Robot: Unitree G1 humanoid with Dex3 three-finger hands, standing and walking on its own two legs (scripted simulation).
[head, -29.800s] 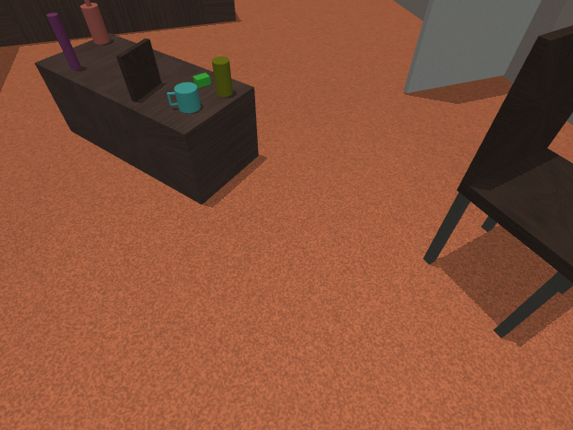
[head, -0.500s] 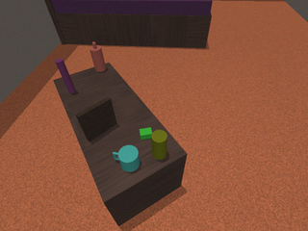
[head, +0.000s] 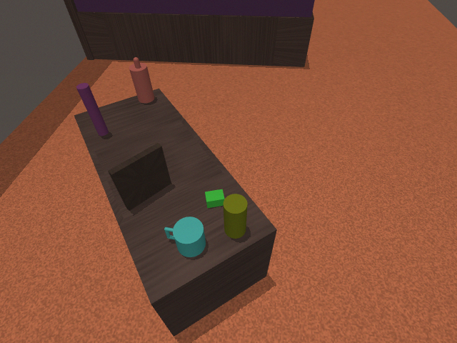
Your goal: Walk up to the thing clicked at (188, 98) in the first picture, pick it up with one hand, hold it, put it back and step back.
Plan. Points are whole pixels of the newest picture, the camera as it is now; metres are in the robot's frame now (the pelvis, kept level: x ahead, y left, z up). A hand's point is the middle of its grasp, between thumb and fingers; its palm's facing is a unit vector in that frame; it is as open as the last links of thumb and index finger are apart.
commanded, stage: stand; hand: left
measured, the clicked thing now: (184, 236) +0.50 +0.15 -0.33
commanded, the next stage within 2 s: none
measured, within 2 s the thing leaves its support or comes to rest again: neither
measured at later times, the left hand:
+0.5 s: hand out of the picture +0.09 +0.26 -0.15, palm faces -0.01 -0.93 -0.36, open 9.1 cm
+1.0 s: hand out of the picture +0.08 +0.25 -0.15, palm faces -0.02 -0.93 -0.36, open 7.4 cm
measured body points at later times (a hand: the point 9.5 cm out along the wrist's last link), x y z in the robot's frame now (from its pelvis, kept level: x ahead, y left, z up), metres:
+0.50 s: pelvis +0.01 +0.00 +0.00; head +0.01 -0.01 +0.45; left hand +0.09 +0.30 -0.13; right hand +0.08 -0.29 -0.14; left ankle -0.01 +0.15 -0.75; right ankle +0.00 -0.11 -0.75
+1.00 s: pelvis +0.00 +0.00 +0.00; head +0.01 -0.01 +0.45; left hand +0.08 +0.30 -0.13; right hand +0.07 -0.30 -0.14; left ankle -0.01 +0.15 -0.75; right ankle +0.00 -0.11 -0.75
